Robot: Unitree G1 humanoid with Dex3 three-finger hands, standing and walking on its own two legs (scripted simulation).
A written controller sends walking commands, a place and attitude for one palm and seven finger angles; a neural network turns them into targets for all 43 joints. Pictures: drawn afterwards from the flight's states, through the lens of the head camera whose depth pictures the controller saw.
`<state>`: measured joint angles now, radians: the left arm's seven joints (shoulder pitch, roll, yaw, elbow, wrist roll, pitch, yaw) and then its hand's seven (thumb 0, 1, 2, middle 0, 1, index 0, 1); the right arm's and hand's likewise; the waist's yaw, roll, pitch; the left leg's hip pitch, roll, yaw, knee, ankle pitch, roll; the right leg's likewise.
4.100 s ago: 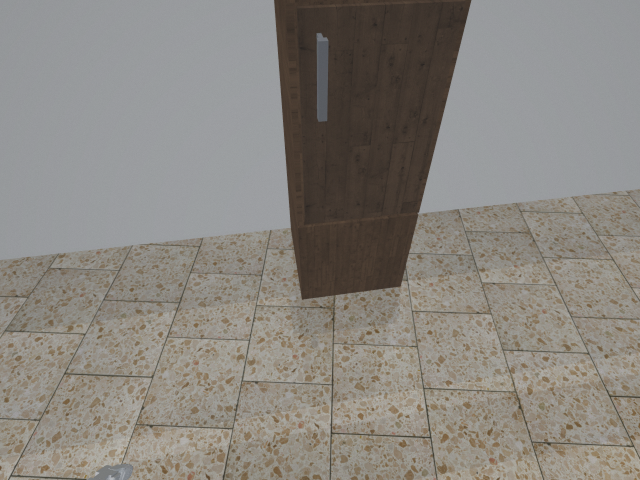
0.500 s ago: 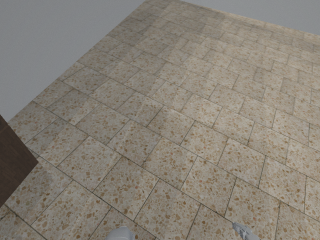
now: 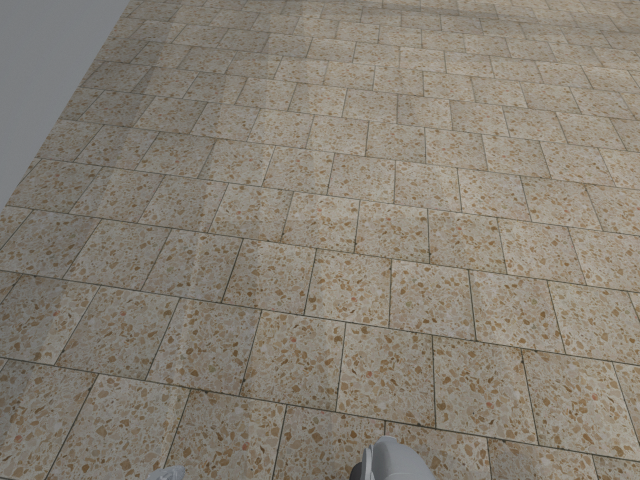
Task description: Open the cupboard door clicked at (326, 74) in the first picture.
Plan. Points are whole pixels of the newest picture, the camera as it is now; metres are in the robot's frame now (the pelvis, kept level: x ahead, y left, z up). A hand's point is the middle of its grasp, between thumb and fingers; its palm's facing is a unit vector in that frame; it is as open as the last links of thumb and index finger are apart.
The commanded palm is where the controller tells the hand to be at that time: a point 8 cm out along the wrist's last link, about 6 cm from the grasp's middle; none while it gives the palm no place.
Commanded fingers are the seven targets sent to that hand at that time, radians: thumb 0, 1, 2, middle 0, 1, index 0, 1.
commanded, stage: walk to a spot facing it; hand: left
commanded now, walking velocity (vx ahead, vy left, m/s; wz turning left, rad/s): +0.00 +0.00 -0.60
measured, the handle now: out of the picture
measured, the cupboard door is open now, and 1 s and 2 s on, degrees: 0 0 0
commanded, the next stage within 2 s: turn to face it in 0.10 s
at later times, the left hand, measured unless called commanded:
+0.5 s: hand (192, 439) +0.20 +0.19 -0.17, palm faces +0.00 -0.99 -0.15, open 7.4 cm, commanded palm none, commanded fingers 0.00 0.90 0.90 -0.20 -0.30 -0.20 -0.30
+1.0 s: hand out of the picture +0.14 +0.23 -0.15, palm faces +0.21 -0.94 -0.26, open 7.4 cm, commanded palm none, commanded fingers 0.00 0.90 0.90 -0.20 -0.30 -0.20 -0.30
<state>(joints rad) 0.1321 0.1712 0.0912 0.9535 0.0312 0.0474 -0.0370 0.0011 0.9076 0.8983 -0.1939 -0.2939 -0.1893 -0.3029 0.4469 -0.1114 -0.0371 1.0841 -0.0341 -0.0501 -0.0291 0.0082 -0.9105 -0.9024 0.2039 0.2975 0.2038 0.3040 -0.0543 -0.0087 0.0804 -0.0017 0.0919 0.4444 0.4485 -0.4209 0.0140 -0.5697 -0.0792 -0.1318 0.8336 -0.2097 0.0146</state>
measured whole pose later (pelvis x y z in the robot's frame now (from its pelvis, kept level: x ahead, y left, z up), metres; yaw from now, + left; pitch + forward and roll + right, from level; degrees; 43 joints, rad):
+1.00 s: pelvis +0.07 +0.01 +0.01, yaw +11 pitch +2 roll -2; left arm 0.14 0.21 0.08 0.93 0.00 0.05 0.02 0.00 0.91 0.90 -0.20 -0.29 -0.19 -0.30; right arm 0.28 -0.21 -0.08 0.97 -0.03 0.06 0.00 0.01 -0.90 -0.90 0.21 0.30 0.21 0.30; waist -0.06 0.04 0.04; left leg -0.39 -0.08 -0.15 0.42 -0.06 0.02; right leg -0.29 0.00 0.01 0.68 -0.44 0.05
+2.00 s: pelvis +0.07 +0.00 +0.00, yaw +48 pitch -1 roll +1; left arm 0.15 0.18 0.03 0.84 0.02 0.01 0.01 0.00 0.90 0.90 -0.20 -0.29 -0.20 -0.30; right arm 0.21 -0.27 -0.10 0.93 -0.03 0.07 0.01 0.01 -0.91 -0.90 0.21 0.30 0.20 0.30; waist -0.04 0.06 0.06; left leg -0.46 -0.05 -0.06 1.04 -0.47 -0.04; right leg -0.25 -0.07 -0.11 0.59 -0.32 -0.01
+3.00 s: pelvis +0.05 +0.00 +0.00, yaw +81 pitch +0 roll +0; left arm 0.15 0.20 0.04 0.87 0.01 0.03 0.03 0.00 0.90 0.90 -0.20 -0.29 -0.20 -0.30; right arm 0.28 -0.24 -0.09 0.95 -0.02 0.07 0.00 0.01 -0.90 -0.90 0.21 0.30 0.21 0.30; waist -0.04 0.06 0.03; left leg -0.42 -0.12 -0.16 0.66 -0.32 0.00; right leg -0.22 0.00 -0.01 0.53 -0.32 0.01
